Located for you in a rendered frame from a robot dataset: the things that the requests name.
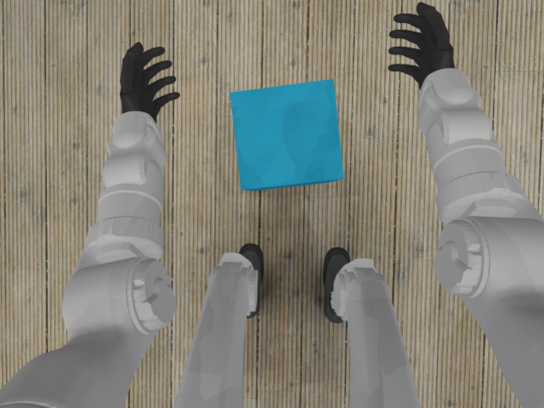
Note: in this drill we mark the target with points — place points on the left robot shin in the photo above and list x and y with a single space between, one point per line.
231 257

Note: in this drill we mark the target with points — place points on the robot left hand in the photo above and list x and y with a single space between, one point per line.
136 94

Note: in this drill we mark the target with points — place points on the right robot forearm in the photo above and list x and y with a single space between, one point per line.
465 158

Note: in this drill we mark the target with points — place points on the robot left upper arm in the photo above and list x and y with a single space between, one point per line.
112 313

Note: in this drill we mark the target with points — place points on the robot right upper arm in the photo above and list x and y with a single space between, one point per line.
496 267

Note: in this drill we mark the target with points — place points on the right robot shin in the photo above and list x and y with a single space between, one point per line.
357 263

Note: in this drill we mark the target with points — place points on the robot right hand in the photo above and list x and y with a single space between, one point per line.
436 51

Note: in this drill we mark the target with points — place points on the carton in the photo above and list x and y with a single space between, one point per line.
287 135

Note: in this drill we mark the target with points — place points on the left robot forearm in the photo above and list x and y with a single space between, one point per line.
130 200

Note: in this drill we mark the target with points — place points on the robot shin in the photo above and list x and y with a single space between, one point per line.
357 263
231 257

